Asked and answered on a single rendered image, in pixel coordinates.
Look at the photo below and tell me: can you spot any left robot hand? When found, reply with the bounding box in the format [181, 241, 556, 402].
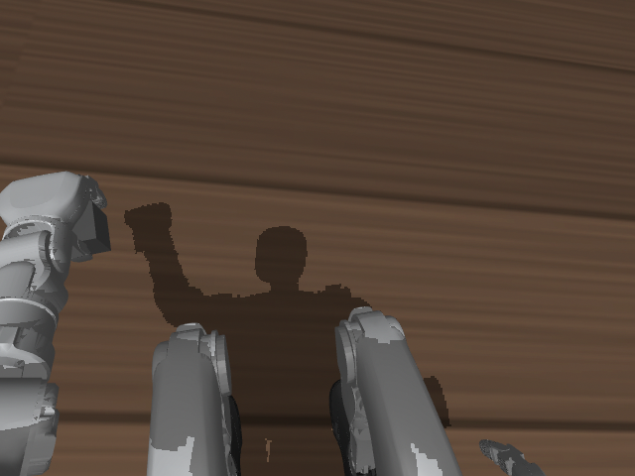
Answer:
[0, 171, 107, 262]

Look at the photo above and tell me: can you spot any left robot arm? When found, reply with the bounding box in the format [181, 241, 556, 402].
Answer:
[0, 216, 73, 476]

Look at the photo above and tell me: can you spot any right robot hand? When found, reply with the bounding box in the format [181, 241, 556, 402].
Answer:
[479, 439, 547, 476]

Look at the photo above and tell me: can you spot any cube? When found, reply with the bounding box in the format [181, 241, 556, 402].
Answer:
[71, 201, 111, 254]

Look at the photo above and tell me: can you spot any right robot foot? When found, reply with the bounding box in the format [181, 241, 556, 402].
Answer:
[329, 380, 376, 476]

